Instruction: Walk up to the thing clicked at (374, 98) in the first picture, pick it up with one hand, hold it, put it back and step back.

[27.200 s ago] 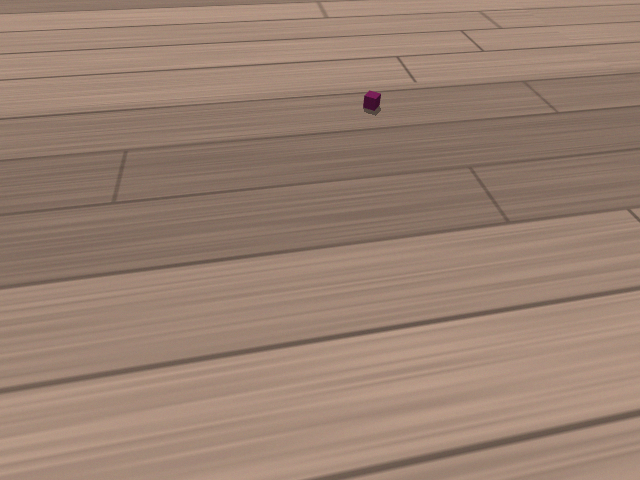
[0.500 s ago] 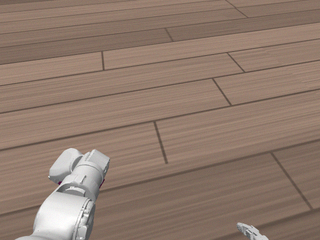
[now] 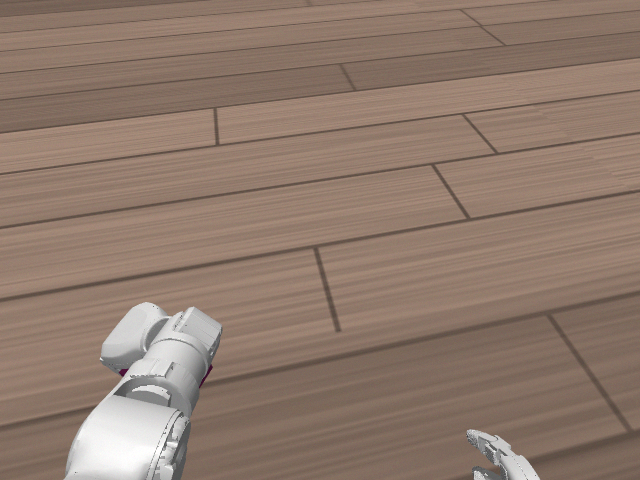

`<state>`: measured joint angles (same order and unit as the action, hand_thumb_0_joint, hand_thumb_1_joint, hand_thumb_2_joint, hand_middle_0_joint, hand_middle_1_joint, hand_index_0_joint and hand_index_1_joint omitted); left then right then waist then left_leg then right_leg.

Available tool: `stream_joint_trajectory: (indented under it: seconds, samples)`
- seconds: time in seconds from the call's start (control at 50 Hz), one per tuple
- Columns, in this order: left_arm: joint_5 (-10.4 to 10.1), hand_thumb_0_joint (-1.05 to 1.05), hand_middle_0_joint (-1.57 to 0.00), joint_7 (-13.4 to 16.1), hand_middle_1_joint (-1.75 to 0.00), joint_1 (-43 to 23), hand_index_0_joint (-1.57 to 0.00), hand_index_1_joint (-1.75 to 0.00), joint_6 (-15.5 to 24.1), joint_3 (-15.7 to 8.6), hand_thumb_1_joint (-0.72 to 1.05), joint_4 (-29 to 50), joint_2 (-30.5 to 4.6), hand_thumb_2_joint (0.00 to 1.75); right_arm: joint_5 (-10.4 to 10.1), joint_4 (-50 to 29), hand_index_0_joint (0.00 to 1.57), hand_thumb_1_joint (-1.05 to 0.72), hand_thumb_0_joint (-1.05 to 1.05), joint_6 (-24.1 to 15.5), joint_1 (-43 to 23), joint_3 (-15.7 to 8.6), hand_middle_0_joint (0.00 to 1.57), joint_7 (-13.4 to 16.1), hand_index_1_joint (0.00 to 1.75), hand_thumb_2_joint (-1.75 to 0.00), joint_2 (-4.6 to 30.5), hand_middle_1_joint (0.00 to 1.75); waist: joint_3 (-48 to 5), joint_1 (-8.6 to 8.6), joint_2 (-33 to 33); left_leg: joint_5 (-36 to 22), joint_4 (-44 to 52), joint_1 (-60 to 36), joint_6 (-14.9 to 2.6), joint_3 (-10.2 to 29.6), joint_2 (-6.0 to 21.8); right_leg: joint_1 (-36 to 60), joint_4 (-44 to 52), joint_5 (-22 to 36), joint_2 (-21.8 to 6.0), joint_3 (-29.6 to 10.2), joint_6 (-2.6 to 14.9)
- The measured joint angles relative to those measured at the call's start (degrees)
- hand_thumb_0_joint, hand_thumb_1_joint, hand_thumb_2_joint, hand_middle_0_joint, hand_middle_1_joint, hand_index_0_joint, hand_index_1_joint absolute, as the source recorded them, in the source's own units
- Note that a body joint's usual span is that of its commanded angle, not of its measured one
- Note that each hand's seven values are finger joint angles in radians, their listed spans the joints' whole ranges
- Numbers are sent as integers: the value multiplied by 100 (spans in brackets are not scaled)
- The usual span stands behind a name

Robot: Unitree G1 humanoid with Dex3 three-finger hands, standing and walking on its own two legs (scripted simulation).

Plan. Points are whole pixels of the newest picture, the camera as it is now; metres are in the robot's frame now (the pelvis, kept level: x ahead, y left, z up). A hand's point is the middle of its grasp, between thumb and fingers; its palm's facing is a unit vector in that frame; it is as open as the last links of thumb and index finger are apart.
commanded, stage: hold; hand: left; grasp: from above
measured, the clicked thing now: (169, 369) +0.31 +0.23 -0.08
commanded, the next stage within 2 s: crouch in 0.18 s
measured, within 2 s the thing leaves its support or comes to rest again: neither
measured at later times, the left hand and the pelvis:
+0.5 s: hand (171, 366) +0.30 +0.22 -0.05, palm faces -0.18 -0.42 -0.89, open 10.6 cm; pelvis +0.00 +0.00 +0.00, yaw +0 degrees
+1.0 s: hand (195, 408) +0.32 +0.24 -0.26, palm faces -0.13 -0.43 -0.89, open 10.5 cm; pelvis -0.06 +0.01 -0.14, yaw -2 degrees
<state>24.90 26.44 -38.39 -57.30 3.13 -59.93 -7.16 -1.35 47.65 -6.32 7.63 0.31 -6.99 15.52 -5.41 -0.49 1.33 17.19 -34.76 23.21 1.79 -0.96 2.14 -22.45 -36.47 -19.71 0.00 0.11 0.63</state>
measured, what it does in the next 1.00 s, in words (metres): lowers itself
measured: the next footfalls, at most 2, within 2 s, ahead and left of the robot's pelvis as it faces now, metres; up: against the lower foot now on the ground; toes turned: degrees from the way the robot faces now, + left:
none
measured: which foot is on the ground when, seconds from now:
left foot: down 0.00-1.00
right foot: down 0.00-1.00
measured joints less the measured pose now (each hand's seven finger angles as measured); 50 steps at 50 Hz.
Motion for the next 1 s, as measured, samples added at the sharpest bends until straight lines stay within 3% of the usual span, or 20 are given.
stream_joint_trajectory:
  seconds: [0.34,0.5,0.66,0.8,0.9,1.0]
  samples:
    - [68,-2,-68,77,-52,64,-66,-54,74,13,-6,25,82,54,27,37,20,-89,1,-19,37,-22,20,30,30,-89,-15,30,17,2,18,-37,33,24,18,-3,28,-33,27,38,30,-5,21]
    - [130,-2,-63,275,-57,-36,-62,-59,309,-91,-5,-457,67,56,73,125,20,-86,1,-65,33,-91,20,29,30,-88,-13,30,-23,-35,-14,11,-101,219,33,-3,72,-217,-65,20,72,-9,34]
    - [195,-2,-62,663,-60,-289,-60,-62,835,-499,-5,-1292,-93,56,229,259,20,-85,1,-203,90,-222,20,-5,30,-88,-14,30,-122,-171,-140,216,-750,1123,45,14,138,-1094,-633,-131,133,-10,45]
    - [363,-2,-61,1388,-62,-841,-60,-63,1411,-1126,-4,-2023,-395,53,529,304,20,-86,0,-305,230,-388,20,-210,30,-88,53,30,-320,-373,-288,742,-2308,2887,52,73,173,-2840,-2154,-635,156,7,35]
    - [201,-2,-63,1754,-59,-1227,-61,-61,1778,-1587,-3,-2312,-689,52,695,323,20,-86,0,-292,189,-378,20,-357,30,-88,89,30,-342,-553,-222,1033,-3424,4230,31,171,186,-4130,-3201,-905,168,69,12]
    - [87,-2,-65,1827,-55,-1597,-64,-57,2135,-1778,-2,-2465,-987,50,762,371,20,-87,0,-279,84,-273,20,-398,30,-88,74,30,-410,-708,-132,1270,-4517,5583,15,284,187,-5431,-4242,-1138,174,143,-1]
